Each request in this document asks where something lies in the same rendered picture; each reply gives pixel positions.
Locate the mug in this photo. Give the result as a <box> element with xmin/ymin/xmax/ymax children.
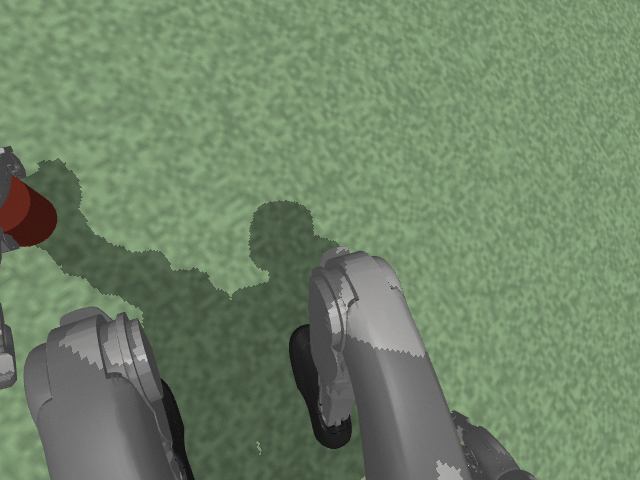
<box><xmin>0</xmin><ymin>175</ymin><xmax>57</xmax><ymax>247</ymax></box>

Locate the right robot foot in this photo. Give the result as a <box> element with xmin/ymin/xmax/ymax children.
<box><xmin>289</xmin><ymin>324</ymin><xmax>352</xmax><ymax>449</ymax></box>

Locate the right robot hand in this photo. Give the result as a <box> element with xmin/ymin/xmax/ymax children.
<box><xmin>451</xmin><ymin>410</ymin><xmax>520</xmax><ymax>480</ymax></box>

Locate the left robot hand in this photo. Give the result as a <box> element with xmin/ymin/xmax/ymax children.
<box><xmin>0</xmin><ymin>146</ymin><xmax>26</xmax><ymax>253</ymax></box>

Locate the left robot arm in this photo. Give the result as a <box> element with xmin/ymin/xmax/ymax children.
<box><xmin>0</xmin><ymin>234</ymin><xmax>17</xmax><ymax>390</ymax></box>

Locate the left robot foot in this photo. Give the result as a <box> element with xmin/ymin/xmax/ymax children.
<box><xmin>161</xmin><ymin>379</ymin><xmax>195</xmax><ymax>480</ymax></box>

